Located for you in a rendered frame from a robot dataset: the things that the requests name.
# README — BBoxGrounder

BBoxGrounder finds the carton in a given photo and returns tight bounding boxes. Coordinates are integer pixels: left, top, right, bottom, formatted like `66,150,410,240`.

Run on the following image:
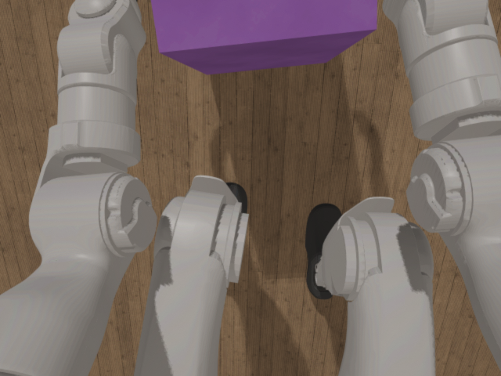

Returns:
151,0,377,75

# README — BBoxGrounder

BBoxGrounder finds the left robot foot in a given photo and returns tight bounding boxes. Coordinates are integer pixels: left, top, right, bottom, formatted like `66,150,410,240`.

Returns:
226,183,247,213

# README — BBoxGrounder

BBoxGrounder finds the right robot upper arm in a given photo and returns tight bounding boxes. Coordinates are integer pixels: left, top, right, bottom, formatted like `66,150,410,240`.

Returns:
406,135,501,371

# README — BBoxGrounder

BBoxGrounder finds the right robot forearm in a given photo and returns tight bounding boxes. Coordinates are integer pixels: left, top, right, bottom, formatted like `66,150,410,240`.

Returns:
382,0,501,145

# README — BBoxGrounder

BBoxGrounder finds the left robot upper arm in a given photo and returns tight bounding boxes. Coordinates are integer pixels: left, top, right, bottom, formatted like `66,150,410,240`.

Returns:
0,172,157,376

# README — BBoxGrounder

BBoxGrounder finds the left robot forearm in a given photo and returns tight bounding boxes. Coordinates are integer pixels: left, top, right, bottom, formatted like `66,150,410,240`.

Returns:
29,0,146,240

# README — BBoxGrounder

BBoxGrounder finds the right robot thigh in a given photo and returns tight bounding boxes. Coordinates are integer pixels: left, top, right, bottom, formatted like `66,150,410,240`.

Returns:
330,212,435,376

